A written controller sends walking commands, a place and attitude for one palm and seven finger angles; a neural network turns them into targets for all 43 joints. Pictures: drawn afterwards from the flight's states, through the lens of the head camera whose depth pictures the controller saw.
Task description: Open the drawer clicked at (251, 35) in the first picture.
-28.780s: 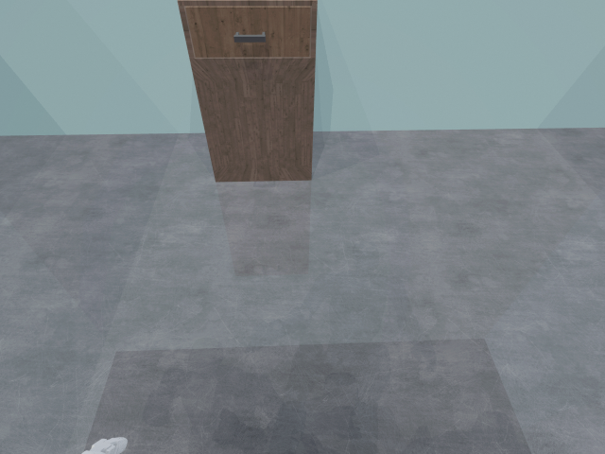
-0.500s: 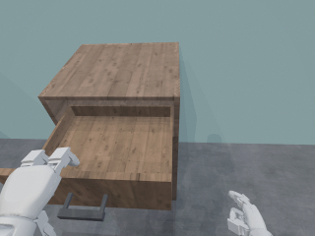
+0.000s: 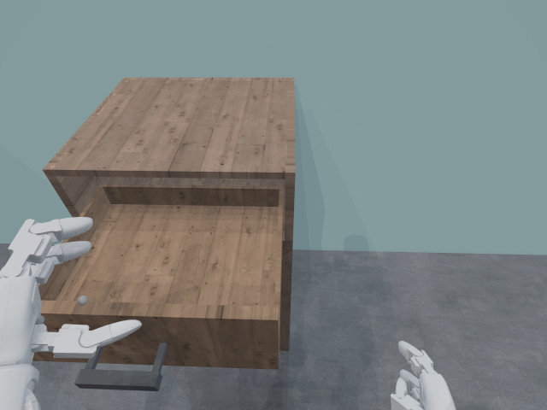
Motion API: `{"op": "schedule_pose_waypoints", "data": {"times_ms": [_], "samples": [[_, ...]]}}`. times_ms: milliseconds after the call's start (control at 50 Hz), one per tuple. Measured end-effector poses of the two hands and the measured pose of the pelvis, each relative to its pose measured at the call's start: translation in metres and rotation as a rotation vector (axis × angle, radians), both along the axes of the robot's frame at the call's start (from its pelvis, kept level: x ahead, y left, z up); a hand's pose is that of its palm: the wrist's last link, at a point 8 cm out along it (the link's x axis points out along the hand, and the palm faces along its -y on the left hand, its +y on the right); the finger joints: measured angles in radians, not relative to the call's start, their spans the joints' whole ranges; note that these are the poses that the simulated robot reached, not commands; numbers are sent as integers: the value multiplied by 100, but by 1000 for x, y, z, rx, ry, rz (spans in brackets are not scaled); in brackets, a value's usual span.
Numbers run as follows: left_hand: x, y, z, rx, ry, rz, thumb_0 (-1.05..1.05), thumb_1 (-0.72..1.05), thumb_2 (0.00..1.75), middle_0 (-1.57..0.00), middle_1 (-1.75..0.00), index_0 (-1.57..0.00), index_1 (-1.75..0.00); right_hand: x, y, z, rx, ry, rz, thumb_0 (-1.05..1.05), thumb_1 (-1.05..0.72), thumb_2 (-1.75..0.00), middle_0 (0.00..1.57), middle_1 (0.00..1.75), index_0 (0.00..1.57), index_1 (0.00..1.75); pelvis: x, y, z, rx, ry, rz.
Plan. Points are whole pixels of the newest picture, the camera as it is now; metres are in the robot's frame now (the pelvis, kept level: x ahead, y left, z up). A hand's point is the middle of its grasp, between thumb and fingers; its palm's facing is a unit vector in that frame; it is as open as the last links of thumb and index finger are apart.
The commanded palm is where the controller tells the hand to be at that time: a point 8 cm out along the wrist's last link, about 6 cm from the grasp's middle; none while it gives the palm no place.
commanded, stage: draw the hand back to the body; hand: left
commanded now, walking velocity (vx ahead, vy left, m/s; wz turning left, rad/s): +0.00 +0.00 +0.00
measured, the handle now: (124, 364) +0.19 +0.25 -0.04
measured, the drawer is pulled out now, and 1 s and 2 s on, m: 0.30 0.30 0.30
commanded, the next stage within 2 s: step back with the hand held close in 0.64 s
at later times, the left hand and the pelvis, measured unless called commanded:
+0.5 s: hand (81, 311) +0.17 +0.23 +0.16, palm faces +0.40 -0.82 -0.40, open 8.1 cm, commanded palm +0.12 +0.27 +0.18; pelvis -0.01 -0.01 +0.00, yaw +0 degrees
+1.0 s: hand (69, 324) +0.16 +0.24 +0.15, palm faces +0.33 -0.83 -0.46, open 7.4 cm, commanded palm +0.09 +0.29 +0.18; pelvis -0.03 +0.00 +0.00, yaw +1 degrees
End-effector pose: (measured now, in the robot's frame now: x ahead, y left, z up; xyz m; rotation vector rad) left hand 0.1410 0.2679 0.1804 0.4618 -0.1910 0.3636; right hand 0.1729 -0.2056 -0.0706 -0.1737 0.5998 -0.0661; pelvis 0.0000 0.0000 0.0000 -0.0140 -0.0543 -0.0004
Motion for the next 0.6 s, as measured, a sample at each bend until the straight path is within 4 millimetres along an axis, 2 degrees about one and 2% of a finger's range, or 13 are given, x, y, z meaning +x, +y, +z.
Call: {"op": "schedule_pose_waypoints", "data": {"times_ms": [120,280,400,600], "samples": [[2,-2,-2,-3,29,-1,-1,5,53,-27,-85,-27,-85,1,-8,-2,12,7,-16,2,-90,-90,20,30,20,30,-5,-4,2,4,13,-5],[-7,-5,-6,-1,64,9,0,32,65,-26,-68,-25,-67,4,-17,0,2,3,-26,2,-90,-90,20,30,20,30,-7,-8,2,5,15,-4],[-11,-2,-1,1,33,41,0,53,74,-24,-54,-24,-54,5,-17,0,7,-5,-21,2,-90,-90,20,30,20,30,-10,-10,3,6,6,2],[-12,-6,-6,-20,42,27,1,81,86,-22,-36,-22,-36,-1,-16,1,17,-11,-12,2,-90,-90,20,30,20,30,-13,-13,3,8,-1,0]]}}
